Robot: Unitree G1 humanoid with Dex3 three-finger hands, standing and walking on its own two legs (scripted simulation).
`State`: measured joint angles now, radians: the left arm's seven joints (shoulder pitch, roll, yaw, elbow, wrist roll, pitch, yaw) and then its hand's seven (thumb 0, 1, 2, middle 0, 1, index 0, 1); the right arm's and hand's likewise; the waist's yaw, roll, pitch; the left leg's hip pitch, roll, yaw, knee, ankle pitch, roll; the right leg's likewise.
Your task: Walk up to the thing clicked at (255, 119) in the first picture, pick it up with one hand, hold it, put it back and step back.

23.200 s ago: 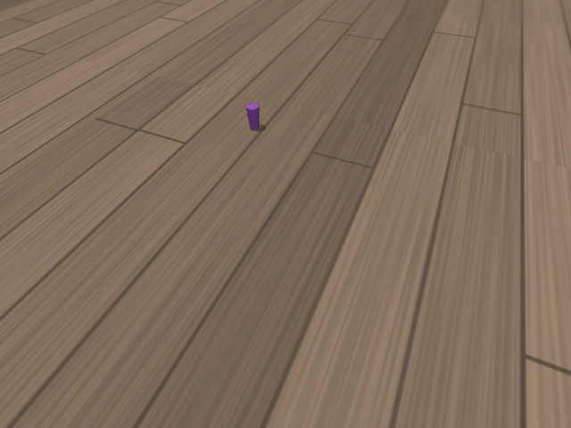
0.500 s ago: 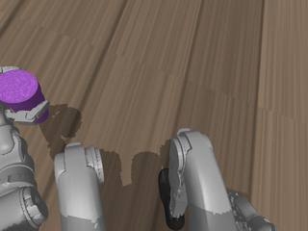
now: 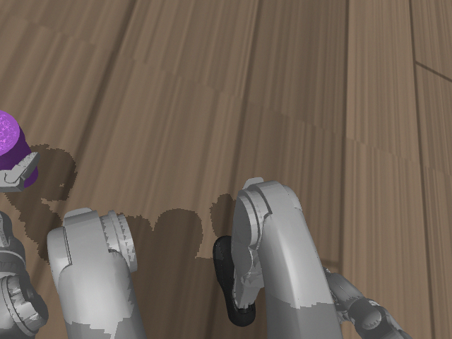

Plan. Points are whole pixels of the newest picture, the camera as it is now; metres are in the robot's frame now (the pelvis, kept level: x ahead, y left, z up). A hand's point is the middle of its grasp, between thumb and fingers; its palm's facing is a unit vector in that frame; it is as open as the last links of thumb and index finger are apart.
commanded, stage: lower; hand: left
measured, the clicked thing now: (4, 157) +0.43 +0.29 -0.15
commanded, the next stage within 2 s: loosen in 0.88 s
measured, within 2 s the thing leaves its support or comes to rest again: neither
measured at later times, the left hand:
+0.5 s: hand (4, 155) +0.44 +0.30 -0.17, palm faces +0.45 -0.89 -0.02, open 10.8 cm
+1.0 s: hand (8, 156) +0.44 +0.30 -0.19, palm faces +0.45 -0.90 -0.01, open 10.8 cm
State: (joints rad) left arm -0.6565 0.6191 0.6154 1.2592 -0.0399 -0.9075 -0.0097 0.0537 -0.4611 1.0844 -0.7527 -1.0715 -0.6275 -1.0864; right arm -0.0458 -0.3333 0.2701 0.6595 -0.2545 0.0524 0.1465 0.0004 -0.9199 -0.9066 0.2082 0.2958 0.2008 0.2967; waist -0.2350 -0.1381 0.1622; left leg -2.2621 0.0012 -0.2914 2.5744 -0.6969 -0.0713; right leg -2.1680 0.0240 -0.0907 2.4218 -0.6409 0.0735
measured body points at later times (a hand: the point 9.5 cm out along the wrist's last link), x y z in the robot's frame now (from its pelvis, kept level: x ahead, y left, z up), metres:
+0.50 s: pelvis +0.00 +0.01 -0.01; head +0.24 +0.16 +0.33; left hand +0.41 +0.34 -0.17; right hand +0.14 -0.26 -0.06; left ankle +0.08 +0.14 -0.26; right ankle +0.12 -0.13 -0.26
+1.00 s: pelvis -0.01 +0.02 -0.01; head +0.24 +0.18 +0.32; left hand +0.41 +0.34 -0.18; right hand +0.14 -0.25 -0.05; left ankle +0.08 +0.14 -0.26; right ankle +0.12 -0.13 -0.26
